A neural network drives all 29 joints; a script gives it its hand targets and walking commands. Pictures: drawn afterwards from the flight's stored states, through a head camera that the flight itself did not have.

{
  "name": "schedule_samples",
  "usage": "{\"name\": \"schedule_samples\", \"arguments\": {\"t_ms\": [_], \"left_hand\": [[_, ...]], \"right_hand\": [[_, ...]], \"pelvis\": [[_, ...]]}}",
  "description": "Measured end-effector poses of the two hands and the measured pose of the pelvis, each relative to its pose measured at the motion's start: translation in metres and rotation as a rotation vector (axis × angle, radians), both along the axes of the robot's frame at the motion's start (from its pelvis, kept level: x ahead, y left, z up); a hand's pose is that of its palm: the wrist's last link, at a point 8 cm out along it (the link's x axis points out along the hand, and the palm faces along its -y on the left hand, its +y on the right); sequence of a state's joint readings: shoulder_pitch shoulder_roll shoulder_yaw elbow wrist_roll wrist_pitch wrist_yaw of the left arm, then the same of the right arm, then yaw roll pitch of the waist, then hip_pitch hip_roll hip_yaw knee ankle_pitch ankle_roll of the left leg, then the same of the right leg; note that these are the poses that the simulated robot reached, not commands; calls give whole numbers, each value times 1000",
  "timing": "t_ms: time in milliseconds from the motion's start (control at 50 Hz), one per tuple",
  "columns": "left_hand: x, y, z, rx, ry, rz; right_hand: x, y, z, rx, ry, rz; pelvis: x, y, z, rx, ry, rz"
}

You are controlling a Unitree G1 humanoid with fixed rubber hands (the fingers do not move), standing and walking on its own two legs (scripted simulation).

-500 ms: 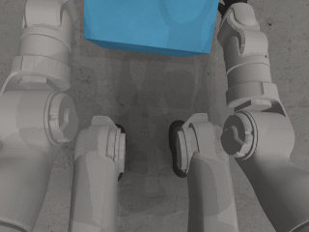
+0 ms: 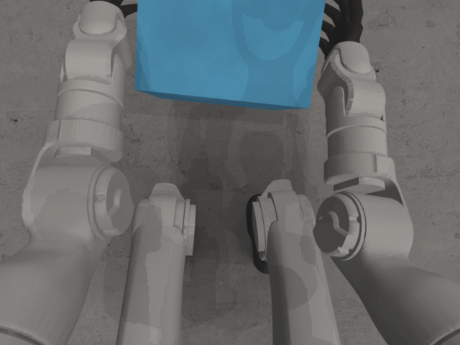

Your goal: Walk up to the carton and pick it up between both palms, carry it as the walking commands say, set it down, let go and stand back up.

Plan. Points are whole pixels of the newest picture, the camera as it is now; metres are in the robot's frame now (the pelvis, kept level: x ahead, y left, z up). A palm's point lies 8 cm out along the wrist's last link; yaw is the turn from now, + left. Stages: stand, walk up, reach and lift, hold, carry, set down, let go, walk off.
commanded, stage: reach and lift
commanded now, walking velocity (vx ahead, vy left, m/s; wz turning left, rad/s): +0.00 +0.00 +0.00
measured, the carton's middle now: (226, 34) +0.55 +0.00 -0.18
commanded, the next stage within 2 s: none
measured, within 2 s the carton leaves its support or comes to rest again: neither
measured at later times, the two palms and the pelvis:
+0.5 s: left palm out of the picture +0.53 +0.15 -0.03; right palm (374, 40) +0.50 -0.16 -0.03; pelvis +0.00 +0.00 +0.05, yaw +0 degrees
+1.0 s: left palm out of the picture +0.51 +0.15 +0.04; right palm (428, 34) +0.48 -0.16 +0.05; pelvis +0.01 +0.00 +0.10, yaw +1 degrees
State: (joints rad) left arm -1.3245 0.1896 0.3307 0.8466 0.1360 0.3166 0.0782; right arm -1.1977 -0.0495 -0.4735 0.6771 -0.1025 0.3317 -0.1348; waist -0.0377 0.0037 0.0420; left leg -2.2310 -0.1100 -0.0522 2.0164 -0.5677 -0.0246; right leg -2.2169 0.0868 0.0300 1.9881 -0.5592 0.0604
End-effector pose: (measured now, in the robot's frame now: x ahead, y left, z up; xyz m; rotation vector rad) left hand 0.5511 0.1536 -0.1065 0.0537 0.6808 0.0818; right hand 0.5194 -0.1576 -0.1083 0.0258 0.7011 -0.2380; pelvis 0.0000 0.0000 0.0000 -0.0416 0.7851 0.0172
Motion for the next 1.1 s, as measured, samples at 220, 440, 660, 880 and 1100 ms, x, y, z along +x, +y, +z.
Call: {"name": "schedule_samples", "arguments": {"t_ms": [220, 440, 660, 880, 1100], "left_hand": [[-12, -2, 36, -1, 1, 6], [-20, -1, 66, -4, -2, 13], [-30, -3, 99, -7, 0, 15], [-39, -4, 133, -3, 2, 16], [-48, -3, 166, -3, 3, 18]], "right_hand": [[-11, -1, 37, 1, -3, -5], [-18, 0, 69, -2, -10, -5], [-27, -2, 104, -4, -11, -6], [-37, -3, 137, -2, -11, -8], [-46, -3, 169, -2, -12, -11]], "pelvis": [[-5, 0, 23, 3, 1, -1], [-5, 1, 43, 5, 0, 1], [-1, 1, 66, 5, -10, 3], [3, 1, 89, 8, -33, 3], [9, 2, 114, 11, -63, 5]]}}
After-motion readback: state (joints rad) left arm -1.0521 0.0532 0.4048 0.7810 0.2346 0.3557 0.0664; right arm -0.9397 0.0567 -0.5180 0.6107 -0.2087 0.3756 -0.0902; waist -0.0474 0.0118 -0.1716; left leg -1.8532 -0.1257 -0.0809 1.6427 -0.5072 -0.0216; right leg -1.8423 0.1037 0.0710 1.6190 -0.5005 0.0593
